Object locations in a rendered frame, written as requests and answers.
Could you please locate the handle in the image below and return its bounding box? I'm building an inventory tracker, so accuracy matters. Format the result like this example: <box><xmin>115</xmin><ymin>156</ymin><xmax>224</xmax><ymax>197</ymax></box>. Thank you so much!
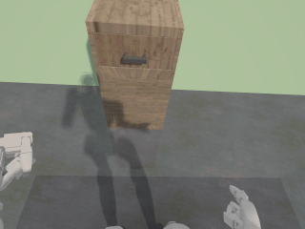
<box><xmin>123</xmin><ymin>52</ymin><xmax>147</xmax><ymax>64</ymax></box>

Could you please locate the robot right hand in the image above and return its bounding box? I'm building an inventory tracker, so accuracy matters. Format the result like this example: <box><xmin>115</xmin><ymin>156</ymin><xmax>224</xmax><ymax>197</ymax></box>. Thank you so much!
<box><xmin>223</xmin><ymin>185</ymin><xmax>261</xmax><ymax>229</ymax></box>

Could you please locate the drawer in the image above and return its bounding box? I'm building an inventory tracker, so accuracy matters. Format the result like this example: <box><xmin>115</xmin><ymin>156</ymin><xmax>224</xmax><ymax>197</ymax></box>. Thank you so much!
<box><xmin>93</xmin><ymin>31</ymin><xmax>177</xmax><ymax>70</ymax></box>

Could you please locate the robot left hand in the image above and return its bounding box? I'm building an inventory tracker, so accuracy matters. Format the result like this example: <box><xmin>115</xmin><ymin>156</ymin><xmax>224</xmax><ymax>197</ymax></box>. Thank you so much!
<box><xmin>0</xmin><ymin>132</ymin><xmax>36</xmax><ymax>192</ymax></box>

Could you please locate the cabinet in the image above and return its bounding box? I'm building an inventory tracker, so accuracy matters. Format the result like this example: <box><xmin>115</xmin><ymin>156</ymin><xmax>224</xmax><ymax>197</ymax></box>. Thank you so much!
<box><xmin>85</xmin><ymin>0</ymin><xmax>185</xmax><ymax>130</ymax></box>

